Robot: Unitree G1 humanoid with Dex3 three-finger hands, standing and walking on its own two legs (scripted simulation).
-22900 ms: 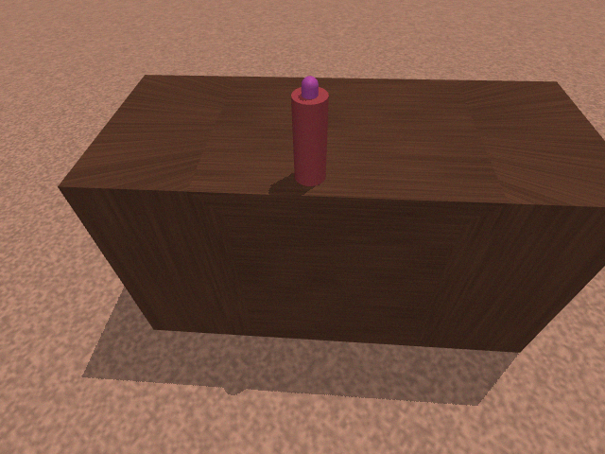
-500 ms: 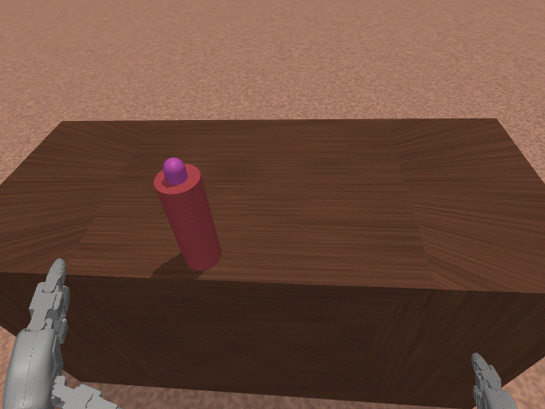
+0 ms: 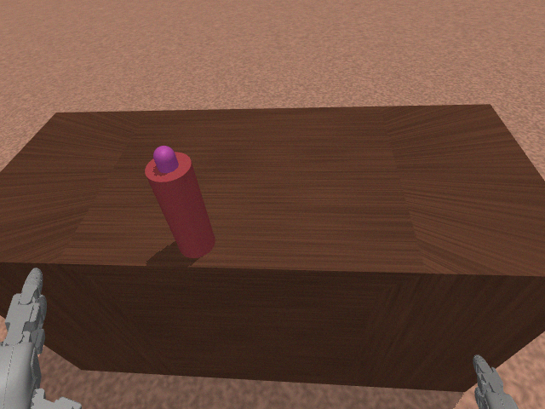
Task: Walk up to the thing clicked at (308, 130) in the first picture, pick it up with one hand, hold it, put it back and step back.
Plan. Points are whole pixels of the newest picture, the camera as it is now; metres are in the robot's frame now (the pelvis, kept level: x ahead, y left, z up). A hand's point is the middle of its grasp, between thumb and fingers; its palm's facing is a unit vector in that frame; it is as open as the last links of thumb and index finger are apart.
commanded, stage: home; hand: left
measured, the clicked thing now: (181, 202) +0.45 +0.20 +0.06
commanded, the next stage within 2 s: none
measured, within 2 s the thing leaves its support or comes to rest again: neither
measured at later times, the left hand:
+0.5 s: hand (176, 398) +0.18 +0.19 -0.09, palm faces +0.06 -0.98 -0.20, open 17.5 cm
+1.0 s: hand out of the picture +0.17 +0.21 -0.12, palm faces -0.07 -0.94 -0.34, open 17.5 cm
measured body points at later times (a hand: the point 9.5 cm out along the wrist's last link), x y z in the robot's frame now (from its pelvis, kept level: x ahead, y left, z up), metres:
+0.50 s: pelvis +0.02 +0.02 -0.01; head +0.05 +0.03 +0.44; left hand +0.18 +0.24 -0.08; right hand +0.18 -0.22 -0.07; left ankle +0.03 +0.13 -0.72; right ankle +0.01 -0.12 -0.72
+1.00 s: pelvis +0.02 +0.01 -0.01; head +0.04 +0.01 +0.44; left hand +0.18 +0.26 -0.10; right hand +0.16 -0.25 -0.12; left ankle +0.03 +0.13 -0.72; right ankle +0.01 -0.12 -0.72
